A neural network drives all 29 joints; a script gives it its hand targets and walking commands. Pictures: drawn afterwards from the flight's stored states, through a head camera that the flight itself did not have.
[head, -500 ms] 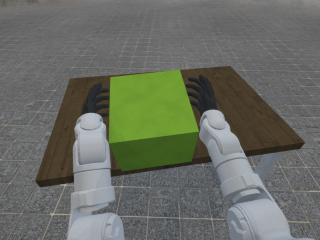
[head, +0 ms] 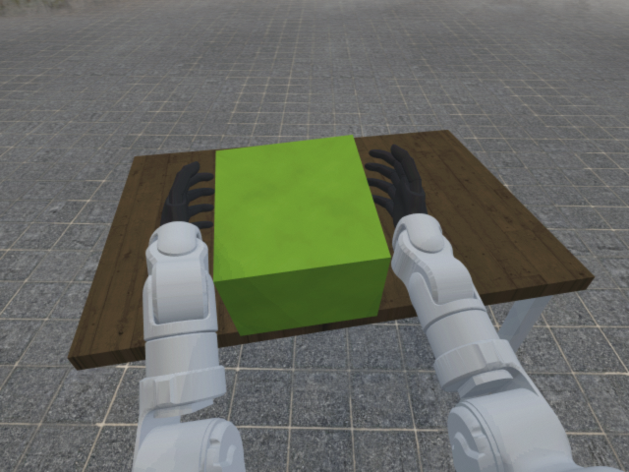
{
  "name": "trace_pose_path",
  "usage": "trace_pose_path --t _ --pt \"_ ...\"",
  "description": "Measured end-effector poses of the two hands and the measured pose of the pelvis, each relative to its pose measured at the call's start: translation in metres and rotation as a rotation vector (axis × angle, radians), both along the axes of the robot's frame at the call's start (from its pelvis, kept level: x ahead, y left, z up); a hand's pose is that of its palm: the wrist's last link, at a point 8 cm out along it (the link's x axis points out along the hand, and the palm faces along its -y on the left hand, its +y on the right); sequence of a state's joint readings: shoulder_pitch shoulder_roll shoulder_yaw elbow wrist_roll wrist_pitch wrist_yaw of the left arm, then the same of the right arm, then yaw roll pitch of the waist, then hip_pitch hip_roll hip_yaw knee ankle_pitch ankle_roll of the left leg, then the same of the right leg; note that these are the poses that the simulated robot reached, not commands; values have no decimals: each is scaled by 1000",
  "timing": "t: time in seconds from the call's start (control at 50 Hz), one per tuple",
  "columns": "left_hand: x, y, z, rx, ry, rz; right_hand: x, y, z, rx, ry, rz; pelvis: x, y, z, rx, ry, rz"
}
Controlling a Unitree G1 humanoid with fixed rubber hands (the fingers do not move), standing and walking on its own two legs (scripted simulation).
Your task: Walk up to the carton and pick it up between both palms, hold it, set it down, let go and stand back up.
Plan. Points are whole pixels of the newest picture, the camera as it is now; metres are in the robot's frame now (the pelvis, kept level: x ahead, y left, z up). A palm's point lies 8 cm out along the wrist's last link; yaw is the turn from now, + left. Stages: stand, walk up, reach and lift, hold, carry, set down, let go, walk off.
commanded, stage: hold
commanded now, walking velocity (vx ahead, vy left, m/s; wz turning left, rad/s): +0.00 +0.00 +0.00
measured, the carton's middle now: (297, 234) +0.38 +0.01 +0.14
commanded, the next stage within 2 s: none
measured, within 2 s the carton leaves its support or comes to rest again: neither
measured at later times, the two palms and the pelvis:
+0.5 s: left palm (179, 228) +0.35 +0.15 +0.19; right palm (406, 211) +0.35 -0.12 +0.19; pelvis +0.00 +0.00 +0.00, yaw +0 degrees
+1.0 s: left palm (177, 230) +0.35 +0.16 +0.18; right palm (400, 211) +0.36 -0.12 +0.18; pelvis +0.00 +0.00 +0.00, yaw +0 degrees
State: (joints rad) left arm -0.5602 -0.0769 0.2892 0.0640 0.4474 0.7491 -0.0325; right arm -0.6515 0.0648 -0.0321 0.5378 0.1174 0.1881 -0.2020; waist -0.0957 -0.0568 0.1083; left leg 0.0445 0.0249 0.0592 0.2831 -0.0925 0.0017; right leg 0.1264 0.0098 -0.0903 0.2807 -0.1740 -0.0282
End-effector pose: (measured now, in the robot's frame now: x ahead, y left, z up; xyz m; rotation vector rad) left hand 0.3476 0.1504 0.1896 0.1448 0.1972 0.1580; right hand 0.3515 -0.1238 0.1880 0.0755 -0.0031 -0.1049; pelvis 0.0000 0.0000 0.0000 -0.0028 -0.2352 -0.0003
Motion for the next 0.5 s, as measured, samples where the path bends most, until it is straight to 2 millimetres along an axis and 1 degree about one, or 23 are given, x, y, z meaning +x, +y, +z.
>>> trace_pose_path --t 0.1,0.26,0.42,0.5 --pt "0 3 0 -8 5 6 2 4 2 -9 5 5 -2 0 0 2 -2 -2" --pt "1 7 -11 -15 35 16 4 8 -8 -9 36 11 -2 -1 0 1 16 2" --pt "-2 3 -2 -3 -3 6 0 3 1 -8 -1 4 0 -1 0 -2 3 1" --pt "-1 1 0 -7 9 5 -1 1 0 -6 12 2 -2 -1 0 0 -6 1"
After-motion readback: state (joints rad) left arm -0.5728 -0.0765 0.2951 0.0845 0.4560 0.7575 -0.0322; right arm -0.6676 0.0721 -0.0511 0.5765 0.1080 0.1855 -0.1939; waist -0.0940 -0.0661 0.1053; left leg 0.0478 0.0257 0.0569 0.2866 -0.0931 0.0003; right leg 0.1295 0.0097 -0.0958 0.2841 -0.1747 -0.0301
